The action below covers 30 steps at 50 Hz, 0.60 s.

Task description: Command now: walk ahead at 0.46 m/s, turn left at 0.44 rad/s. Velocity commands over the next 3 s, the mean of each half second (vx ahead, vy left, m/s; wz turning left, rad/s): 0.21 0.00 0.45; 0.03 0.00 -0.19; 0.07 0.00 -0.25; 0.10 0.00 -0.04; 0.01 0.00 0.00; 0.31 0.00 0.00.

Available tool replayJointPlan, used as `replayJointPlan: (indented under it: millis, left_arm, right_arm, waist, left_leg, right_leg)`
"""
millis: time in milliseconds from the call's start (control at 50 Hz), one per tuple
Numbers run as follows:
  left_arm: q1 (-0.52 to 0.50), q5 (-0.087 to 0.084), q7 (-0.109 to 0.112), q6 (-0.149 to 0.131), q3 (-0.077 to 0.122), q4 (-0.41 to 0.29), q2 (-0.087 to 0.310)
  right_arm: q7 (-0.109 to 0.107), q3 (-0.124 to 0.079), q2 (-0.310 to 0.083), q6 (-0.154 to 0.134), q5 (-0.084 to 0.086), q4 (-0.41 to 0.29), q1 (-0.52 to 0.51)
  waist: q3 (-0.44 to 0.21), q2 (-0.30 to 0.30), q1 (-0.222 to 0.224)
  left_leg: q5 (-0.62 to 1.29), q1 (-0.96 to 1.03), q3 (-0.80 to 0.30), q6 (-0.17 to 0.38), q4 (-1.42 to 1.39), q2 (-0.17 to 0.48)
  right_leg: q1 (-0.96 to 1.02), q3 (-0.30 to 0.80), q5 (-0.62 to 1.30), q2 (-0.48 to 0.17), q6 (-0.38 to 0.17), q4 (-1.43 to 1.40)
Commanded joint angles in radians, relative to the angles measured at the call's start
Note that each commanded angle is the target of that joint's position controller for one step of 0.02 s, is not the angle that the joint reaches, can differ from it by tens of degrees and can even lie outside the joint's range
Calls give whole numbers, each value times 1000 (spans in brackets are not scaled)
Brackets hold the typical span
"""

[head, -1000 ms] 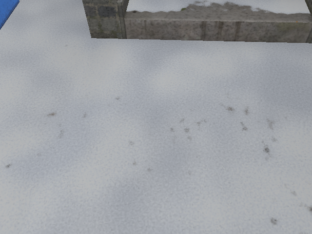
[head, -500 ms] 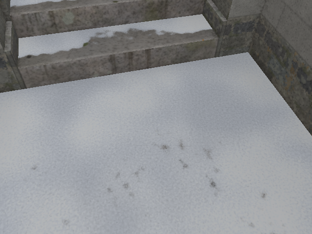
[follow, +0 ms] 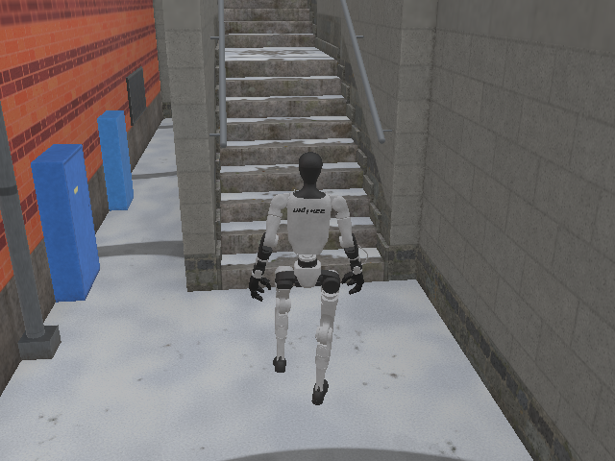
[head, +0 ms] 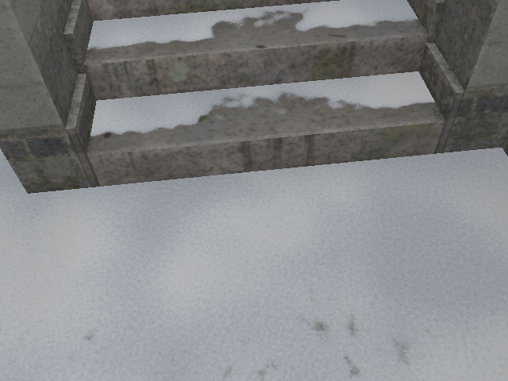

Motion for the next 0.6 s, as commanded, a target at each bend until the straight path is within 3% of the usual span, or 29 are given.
replayJointPlan:
  millis: [20, 60, 100, 140, 160, 180, 200, 220, 240, 260, 280, 300, 320, 340, 380, 440, 560, 600]
  left_arm:
    - [-26, -2, 8, -15, 14, -44, 92]
    - [-1, -6, 16, -10, 15, -28, 105]
    - [25, -6, 25, -1, 18, -12, 124]
    - [1, -6, 38, 11, 28, -15, 154]
    - [-15, -6, 42, 20, 34, -21, 167]
    - [-33, -10, 40, 28, 37, -30, 171]
    - [-41, -20, 33, 30, 38, -47, 170]
    - [74, -9, 23, 33, 17, -85, 48]
    - [68, -11, 22, 47, 21, -100, 98]
    - [2, -7, 22, 51, 21, -112, 108]
    - [-64, -2, 21, 50, 21, -126, 113]
    - [-92, 10, 22, 56, 25, -130, 117]
    - [-65, 20, 21, 75, 26, -126, 113]
    - [-41, 23, 21, 96, 24, -117, 101]
    - [-16, 15, 20, 114, 20, -110, 76]
    - [-55, 12, 21, 125, 23, -119, 80]
    - [-156, 6, 24, 140, 23, -132, 85]
    - [-135, 0, 24, 137, 16, -112, 68]
  right_arm:
    - [11, 12, 3, -11, -2, -83, -89]
    - [16, 24, 20, -15, -8, -107, -146]
    - [17, 25, 13, -18, -13, -115, -145]
    - [10, 14, -15, -21, -20, -97, -52]
    - [5, 5, -36, -27, -23, -81, 22]
    - [-4, -9, -64, -39, -29, -53, 123]
    - [-20, -30, -126, -53, -37, -35, 205]
    - [-30, -59, -248, -50, -24, -48, 164]
    - [-32, -72, -273, -34, 28, -67, 225]
    - [-44, -66, -231, -16, 35, -94, 129]
    - [-50, -46, -161, -3, 39, -107, 47]
    - [-53, -32, -116, 3, 37, -107, 9]
    - [-56, -24, -89, 4, 38, -111, -8]
    - [-54, -20, -83, 0, 29, -110, -12]
    - [-46, -24, -108, -15, 13, -106, -7]
    - [-45, -24, -116, -16, 8, -101, 6]
    - [-50, -16, -107, 3, 0, -85, 29]
    - [-54, -1, -76, 3, -7, -77, 12]
  waist:
    - [77, -103, -11]
    - [83, -103, 4]
    - [56, -117, 5]
    - [-3, -153, -35]
    - [-48, -157, -66]
    - [-109, -131, -110]
    - [-169, -46, -159]
    - [-259, 160, -38]
    - [-441, 77, -101]
    - [-326, 2, -82]
    - [-174, -33, -60]
    - [-90, -60, -27]
    - [-75, -53, -3]
    - [-85, -47, 10]
    - [-118, -35, 23]
    - [-128, 9, 6]
    - [-77, 57, -44]
    - [-74, 56, -40]
  left_leg:
    - [104, -7, 44, -4, -152, -5]
    - [124, 57, 111, 9, -274, -33]
    - [92, 113, 151, 33, -333, -73]
    - [5, 211, 168, 71, -350, -130]
    - [-23, 288, 156, 96, -379, -153]
    - [30, 409, 133, 122, -464, -170]
    - [304, 581, 30, 165, -545, -88]
    - [1100, 881, -301, 290, -350, 220]
    - [1043, 954, -518, 432, -459, 310]
    - [772, 825, -452, 410, -540, 280]
    - [603, 662, -389, 364, -605, 225]
    - [538, 552, -340, 314, -643, 167]
    - [515, 471, -285, 284, -666, 134]
    - [509, 421, -249, 262, -674, 111]
    - [543, 390, -207, 243, -674, 82]
    - [392, 403, -200, 212, -700, 65]
    - [-65, 436, -272, 186, -764, 69]
    - [-101, 422, -253, 182, -764, 73]
  right_leg:
    - [-63, 46, 474, -254, -50, -88]
    - [-47, -7, 651, -256, -38, -37]
    - [13, -30, 824, -265, -24, 49]
    - [53, -43, 1021, -272, -12, 206]
    - [52, -40, 1035, -275, -12, 332]
    - [20, -35, 916, -265, -2, 516]
    - [-115, -46, 582, -208, 36, 795]
    - [-460, -3, -439, -49, 82, 1134]
    - [-556, 196, -410, -2, 98, 1271]
    - [-604, 236, -304, -60, 96, 1255]
    - [-614, 229, -232, -91, 98, 1175]
    - [-592, 233, -202, -109, 105, 1098]
    - [-531, 232, -182, -120, 110, 1037]
    - [-474, 225, -169, -115, 112, 1000]
    - [-428, 213, -139, -99, 111, 947]
    - [-447, 216, -95, -100, 111, 855]
    - [-445, 227, -100, -95, 107, 639]
    - [-363, 217, -127, -86, 96, 540]
Next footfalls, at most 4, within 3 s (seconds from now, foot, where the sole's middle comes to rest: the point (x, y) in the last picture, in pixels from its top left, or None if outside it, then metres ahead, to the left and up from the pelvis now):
0.20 left None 0.25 0.09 -0.78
0.72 right None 0.25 -0.10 -0.78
1.08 left None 0.20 0.12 -0.78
1.46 right None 0.17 -0.08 -0.78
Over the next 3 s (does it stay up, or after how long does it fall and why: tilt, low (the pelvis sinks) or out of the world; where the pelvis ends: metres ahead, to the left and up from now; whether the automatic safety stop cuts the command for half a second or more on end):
stays up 0.46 0.07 0.00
